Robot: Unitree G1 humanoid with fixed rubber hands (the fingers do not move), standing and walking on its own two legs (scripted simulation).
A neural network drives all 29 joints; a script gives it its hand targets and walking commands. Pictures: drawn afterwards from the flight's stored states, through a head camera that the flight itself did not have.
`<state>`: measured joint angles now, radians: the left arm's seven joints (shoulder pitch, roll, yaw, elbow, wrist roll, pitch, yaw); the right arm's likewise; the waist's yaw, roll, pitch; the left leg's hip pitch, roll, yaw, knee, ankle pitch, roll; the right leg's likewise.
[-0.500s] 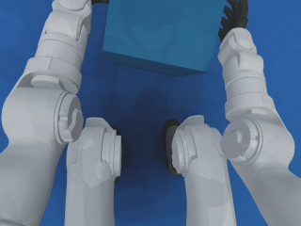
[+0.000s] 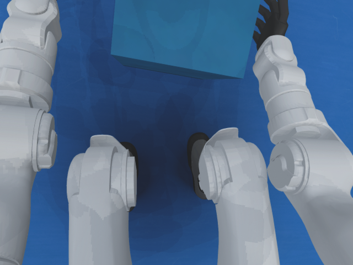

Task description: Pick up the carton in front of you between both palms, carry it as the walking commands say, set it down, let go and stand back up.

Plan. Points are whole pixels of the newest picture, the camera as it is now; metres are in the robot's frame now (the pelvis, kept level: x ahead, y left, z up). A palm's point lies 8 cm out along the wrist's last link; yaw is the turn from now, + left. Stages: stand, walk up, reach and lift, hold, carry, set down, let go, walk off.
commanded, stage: set down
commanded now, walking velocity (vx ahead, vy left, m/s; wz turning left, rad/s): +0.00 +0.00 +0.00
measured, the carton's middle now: (177, 19) +0.53 -0.02 -0.24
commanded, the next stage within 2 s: let go in 1.08 s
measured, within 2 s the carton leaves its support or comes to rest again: neither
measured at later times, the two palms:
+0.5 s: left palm out of the picture +0.57 +0.20 -0.03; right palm (341, 6) +0.50 -0.18 -0.03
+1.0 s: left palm out of the picture +0.57 +0.21 +0.13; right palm out of the picture +0.50 -0.18 +0.13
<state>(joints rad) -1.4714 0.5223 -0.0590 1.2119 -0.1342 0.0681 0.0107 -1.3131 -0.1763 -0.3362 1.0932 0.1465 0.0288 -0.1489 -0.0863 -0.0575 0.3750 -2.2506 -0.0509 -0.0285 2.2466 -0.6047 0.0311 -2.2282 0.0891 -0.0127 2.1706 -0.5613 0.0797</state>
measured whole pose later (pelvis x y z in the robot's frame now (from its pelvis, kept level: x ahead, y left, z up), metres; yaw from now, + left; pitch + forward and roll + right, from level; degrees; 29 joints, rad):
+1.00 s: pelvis +0.03 +0.00 +0.22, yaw +2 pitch +46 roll -3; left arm -1.24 0.45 0.15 1.01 0.02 0.20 -0.10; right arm -0.93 -0.04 -0.36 0.60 0.05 0.20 -0.16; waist -0.12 0.02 -0.06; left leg -1.77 -0.06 -0.04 1.40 -0.43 0.02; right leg -1.75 0.05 0.03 1.34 -0.40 0.05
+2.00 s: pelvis +0.14 -0.01 +0.41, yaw +4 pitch +5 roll +0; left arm 0.16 0.21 0.07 0.50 0.01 0.02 -0.03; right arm 0.23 -0.21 -0.02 0.43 0.03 0.03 0.07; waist -0.03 -0.02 0.01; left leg -0.27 -0.03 -0.05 0.46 -0.28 0.01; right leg -0.28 0.04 0.07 0.45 -0.26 -0.01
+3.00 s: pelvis +0.14 -0.02 +0.40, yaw +5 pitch +0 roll +0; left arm 0.20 0.33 0.04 0.76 0.03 0.01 0.02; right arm 0.16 -0.34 -0.02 0.78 -0.04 0.00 -0.03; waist 0.00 0.02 0.01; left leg -0.16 -0.02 -0.07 0.48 -0.31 0.00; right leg -0.17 0.04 0.04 0.49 -0.31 -0.02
